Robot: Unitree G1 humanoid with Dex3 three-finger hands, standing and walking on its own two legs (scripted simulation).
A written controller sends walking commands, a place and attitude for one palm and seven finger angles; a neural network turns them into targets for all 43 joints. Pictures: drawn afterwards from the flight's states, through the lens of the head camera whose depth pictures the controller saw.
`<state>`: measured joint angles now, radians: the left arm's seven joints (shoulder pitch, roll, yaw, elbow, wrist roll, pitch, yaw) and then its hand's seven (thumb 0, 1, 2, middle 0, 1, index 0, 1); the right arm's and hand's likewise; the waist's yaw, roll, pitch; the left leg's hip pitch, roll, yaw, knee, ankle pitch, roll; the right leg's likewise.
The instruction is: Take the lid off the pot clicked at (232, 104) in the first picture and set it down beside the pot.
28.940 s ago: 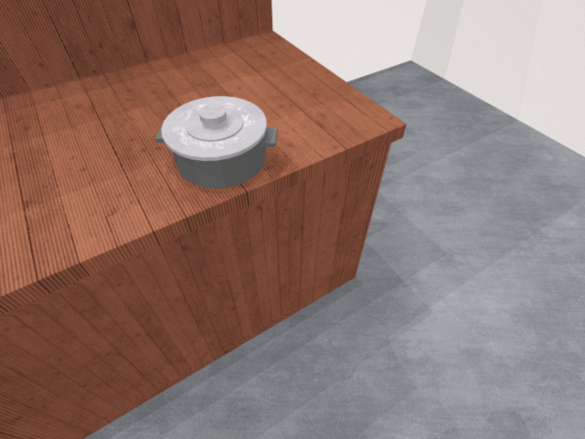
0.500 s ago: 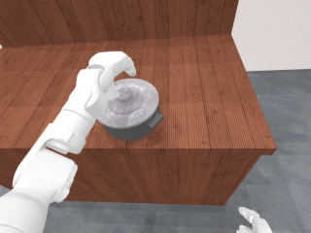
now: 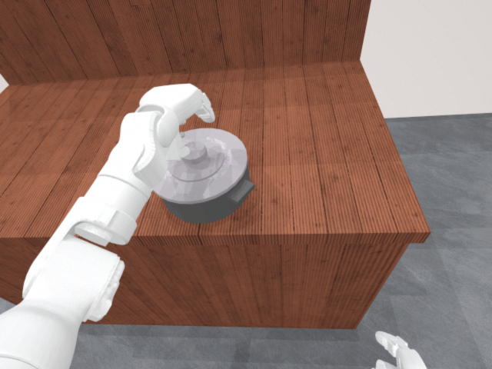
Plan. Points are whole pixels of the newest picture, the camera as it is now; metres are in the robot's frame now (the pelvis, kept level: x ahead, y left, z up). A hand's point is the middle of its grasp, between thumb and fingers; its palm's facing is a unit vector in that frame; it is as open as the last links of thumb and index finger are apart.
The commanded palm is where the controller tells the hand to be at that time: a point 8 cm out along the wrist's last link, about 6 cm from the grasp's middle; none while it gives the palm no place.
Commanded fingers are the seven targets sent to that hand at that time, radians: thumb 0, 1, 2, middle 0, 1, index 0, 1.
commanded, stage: lower the open fingers around the knob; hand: left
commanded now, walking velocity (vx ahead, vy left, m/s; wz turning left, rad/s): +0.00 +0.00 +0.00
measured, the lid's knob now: (193, 152) +0.48 +0.11 +0.09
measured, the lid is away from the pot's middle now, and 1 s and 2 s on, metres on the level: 0.00 0.00 0.00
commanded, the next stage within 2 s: close the fingers and squeeze the knob in 0.88 s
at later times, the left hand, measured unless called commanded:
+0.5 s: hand (186, 151) +0.45 +0.11 +0.13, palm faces -0.32 -0.02 -0.95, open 10.0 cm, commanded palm +0.44 +0.12 +0.19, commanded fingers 0.00 -0.30 1.47 -0.85 -0.08 -0.85 -0.08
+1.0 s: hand (185, 154) +0.45 +0.11 +0.12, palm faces -0.31 -0.05 -0.95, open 10.0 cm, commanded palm +0.44 +0.12 +0.18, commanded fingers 0.00 -0.15 1.13 -0.61 -0.53 -0.61 -0.53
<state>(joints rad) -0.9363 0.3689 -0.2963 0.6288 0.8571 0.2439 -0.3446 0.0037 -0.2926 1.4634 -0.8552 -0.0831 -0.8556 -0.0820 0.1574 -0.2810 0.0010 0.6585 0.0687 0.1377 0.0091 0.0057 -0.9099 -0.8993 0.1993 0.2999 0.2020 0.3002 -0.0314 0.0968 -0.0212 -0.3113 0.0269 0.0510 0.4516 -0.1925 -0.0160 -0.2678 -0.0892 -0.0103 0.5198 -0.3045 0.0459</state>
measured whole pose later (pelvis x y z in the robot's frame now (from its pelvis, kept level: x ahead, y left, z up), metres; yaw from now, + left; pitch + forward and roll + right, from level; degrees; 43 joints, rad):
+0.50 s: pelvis +0.00 +0.00 +0.00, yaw +0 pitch +4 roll +1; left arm -0.91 0.37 -0.31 0.69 0.86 0.22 -0.36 0.00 -0.29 1.46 -0.85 -0.08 -0.85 -0.08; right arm 0.19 -0.28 -0.01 0.66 0.06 0.13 0.00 0.01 -0.91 -0.90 0.20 0.30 0.20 0.30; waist -0.05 0.09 -0.01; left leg -0.32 0.03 0.05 0.45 -0.20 -0.02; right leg -0.28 -0.09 -0.01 0.51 -0.30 0.05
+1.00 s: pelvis +0.01 +0.00 +0.00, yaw +0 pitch +5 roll +1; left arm -0.86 0.35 -0.30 0.67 0.86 0.24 -0.31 0.00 -0.29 1.46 -0.85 -0.08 -0.85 -0.08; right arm 0.17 -0.28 -0.01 0.66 0.07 0.15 0.01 0.01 -0.91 -0.90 0.20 0.30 0.20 0.30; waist -0.04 0.09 -0.03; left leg -0.34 0.03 0.05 0.47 -0.21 -0.01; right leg -0.28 -0.08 -0.01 0.51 -0.31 0.05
